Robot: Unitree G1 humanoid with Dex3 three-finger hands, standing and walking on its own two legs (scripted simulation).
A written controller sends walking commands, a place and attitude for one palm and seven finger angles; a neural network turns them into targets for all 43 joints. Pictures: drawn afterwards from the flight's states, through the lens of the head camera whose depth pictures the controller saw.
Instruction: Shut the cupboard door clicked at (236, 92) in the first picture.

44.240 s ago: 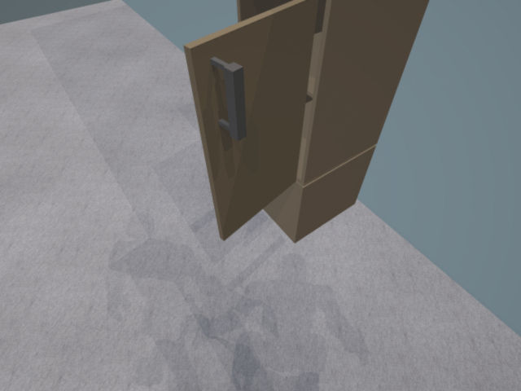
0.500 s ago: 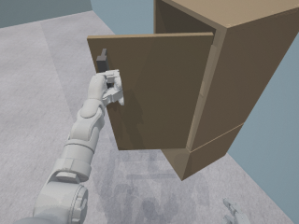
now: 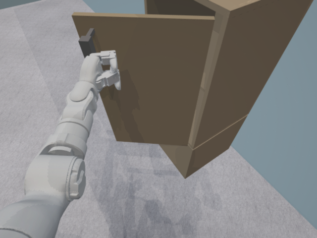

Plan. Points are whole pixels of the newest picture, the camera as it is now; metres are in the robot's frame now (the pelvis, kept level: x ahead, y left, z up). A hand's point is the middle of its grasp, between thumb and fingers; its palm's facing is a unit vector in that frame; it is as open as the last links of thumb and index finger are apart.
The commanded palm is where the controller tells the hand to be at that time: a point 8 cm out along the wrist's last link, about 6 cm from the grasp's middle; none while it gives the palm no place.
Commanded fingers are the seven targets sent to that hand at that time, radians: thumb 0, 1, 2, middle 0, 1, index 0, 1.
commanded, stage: push the door shut along its arc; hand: left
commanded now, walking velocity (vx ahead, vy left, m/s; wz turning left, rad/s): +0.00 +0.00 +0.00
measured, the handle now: (96, 59) +0.55 +0.15 +0.16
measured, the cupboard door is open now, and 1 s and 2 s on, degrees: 52 38 26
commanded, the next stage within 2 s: pull the fist back off the door in 1.10 s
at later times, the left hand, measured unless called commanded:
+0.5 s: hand (129, 61) +0.53 +0.06 +0.16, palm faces -0.28 -0.96 -0.01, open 3.0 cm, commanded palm +0.54 +0.11 +0.16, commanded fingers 0.00 0.90 0.90 -1.30 -1.50 -1.30 -1.50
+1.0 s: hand (138, 53) +0.56 +0.03 +0.16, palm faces -0.36 -0.93 -0.01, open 3.4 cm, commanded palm +0.59 +0.07 +0.16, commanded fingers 0.00 0.90 0.90 -1.30 -1.50 -1.30 -1.50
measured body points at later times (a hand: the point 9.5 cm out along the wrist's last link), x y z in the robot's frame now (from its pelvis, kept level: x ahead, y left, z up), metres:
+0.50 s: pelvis +0.01 +0.00 -0.01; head +0.09 -0.01 +0.43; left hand +0.54 +0.11 +0.16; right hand -0.03 -0.27 -0.13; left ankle +0.00 +0.13 -0.73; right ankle +0.01 -0.13 -0.73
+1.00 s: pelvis +0.00 +0.01 -0.02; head +0.13 +0.00 +0.41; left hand +0.58 +0.08 +0.16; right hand -0.05 -0.26 -0.13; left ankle +0.00 +0.13 -0.73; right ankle +0.01 -0.13 -0.73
